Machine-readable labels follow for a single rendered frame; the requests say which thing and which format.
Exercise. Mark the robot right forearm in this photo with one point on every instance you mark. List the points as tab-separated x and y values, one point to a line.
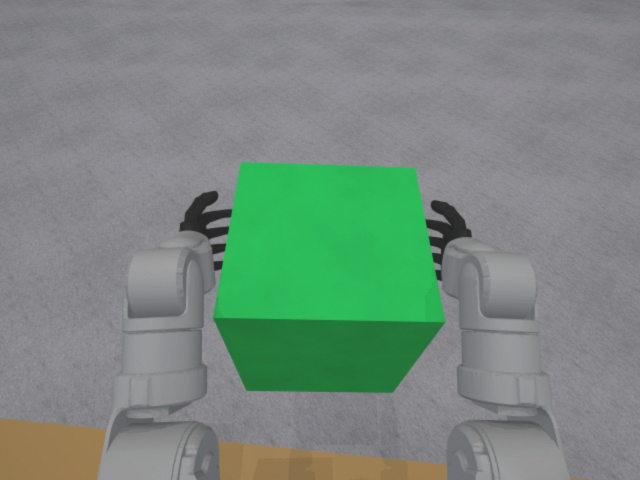
501	364

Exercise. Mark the robot left upper arm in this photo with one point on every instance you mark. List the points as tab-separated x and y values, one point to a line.
184	450

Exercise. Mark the robot right upper arm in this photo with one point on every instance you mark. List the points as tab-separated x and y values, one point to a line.
503	450

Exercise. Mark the robot left forearm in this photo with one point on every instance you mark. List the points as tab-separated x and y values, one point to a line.
161	369

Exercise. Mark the left robot hand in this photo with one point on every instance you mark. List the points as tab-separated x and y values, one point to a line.
196	221

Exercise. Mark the right robot hand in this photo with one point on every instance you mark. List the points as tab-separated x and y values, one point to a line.
457	230

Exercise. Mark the carton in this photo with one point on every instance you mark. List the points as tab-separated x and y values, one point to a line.
328	281

